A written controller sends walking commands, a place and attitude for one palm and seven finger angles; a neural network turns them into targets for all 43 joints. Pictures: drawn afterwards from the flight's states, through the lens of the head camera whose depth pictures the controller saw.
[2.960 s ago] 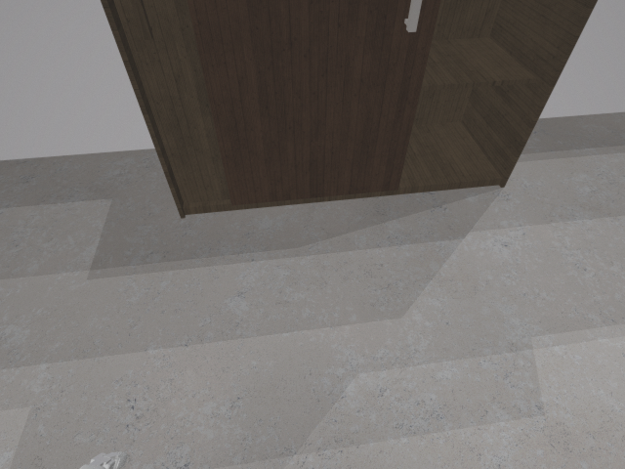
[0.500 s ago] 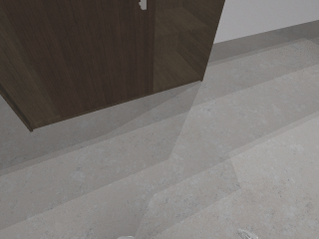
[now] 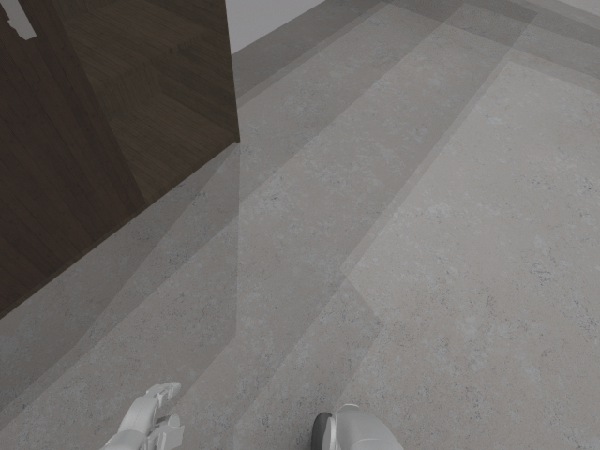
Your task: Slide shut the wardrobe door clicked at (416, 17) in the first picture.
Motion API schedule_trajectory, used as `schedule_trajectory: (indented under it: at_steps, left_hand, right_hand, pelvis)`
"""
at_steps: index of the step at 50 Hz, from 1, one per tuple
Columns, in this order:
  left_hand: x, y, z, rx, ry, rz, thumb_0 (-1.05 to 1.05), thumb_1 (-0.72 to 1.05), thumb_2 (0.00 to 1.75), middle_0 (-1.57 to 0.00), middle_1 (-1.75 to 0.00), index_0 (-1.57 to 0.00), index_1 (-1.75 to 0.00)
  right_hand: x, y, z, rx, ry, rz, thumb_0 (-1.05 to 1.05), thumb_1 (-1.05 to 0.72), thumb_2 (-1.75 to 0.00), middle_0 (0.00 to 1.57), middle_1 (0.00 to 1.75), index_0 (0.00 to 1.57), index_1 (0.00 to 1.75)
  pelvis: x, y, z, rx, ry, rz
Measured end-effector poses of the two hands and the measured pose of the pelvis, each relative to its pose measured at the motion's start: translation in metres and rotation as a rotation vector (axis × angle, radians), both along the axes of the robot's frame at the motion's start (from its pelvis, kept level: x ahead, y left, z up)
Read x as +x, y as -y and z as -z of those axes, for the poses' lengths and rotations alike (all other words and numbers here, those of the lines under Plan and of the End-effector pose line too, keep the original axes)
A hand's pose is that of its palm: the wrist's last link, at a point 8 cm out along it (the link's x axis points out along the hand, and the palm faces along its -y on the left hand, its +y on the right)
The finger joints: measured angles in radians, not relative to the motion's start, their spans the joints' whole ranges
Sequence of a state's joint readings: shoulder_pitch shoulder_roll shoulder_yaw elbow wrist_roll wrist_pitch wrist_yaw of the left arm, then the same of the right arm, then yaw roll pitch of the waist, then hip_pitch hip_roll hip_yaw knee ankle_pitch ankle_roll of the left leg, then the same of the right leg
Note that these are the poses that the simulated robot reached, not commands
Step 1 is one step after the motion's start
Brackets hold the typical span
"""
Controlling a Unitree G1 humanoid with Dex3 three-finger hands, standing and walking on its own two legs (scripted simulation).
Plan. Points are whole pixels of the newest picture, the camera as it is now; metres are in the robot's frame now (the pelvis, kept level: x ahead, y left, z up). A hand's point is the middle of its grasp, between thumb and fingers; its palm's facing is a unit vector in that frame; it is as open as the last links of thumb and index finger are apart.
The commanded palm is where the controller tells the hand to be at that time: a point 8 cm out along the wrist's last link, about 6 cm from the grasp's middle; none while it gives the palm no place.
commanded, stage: walk to a spot facing it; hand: left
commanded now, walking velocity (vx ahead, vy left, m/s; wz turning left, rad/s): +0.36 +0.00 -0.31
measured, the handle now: out of the picture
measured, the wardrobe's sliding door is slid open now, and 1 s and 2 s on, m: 0.54 0.54 0.54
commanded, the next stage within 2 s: turn to face it in 1.06 s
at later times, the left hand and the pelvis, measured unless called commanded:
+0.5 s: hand (161, 393) +0.23 +0.21 -0.18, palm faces -0.03 -0.98 -0.19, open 7.3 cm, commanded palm none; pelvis +0.23 +0.02 +0.00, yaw -8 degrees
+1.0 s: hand (252, 211) +0.59 +0.09 -0.17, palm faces -0.34 -0.91 -0.23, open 7.3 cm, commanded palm none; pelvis +0.43 -0.07 -0.02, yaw -21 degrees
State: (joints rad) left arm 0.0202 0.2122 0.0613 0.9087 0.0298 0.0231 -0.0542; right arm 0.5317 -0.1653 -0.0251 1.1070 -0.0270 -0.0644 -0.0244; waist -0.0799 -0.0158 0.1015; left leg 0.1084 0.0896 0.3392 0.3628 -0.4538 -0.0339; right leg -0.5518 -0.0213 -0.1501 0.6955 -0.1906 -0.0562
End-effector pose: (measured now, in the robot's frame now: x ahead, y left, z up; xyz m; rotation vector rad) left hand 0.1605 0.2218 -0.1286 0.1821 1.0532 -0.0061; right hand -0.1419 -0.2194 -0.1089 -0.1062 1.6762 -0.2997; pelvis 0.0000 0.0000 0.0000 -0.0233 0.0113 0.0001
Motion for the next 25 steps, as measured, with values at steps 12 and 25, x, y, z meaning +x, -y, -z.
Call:
schedule_trajectory:
  at_steps: [12, 25]
  left_hand:
    - [0.055, 0.014, 0.002, 0.06, -0.087, -0.03, -0.02, 0.94, 0.9, -0.2, -0.3, -0.21, -0.3]
    - [0.064, -0.042, 0.02, 0.061, -0.322, -0.119, 0.0, 0.91, 0.9, -0.2, -0.3, -0.2, -0.3]
  right_hand:
    - [0.2, 0.012, 0.025, 0.037, 0.276, 0.028, 0.0, -0.91, -0.9, 0.2, 0.29, 0.2, 0.3]
    - [0.436, 0.016, 0.004, -0.063, 0.585, -0.136, 0.01, -0.93, -0.9, 0.2, 0.29, 0.2, 0.3]
  pelvis:
    - [0.108, 0.02, -0.005, 0.004, 0.017, 0.079]
    - [0.23, -0.018, 0.001, -0.004, 0.029, 0.136]
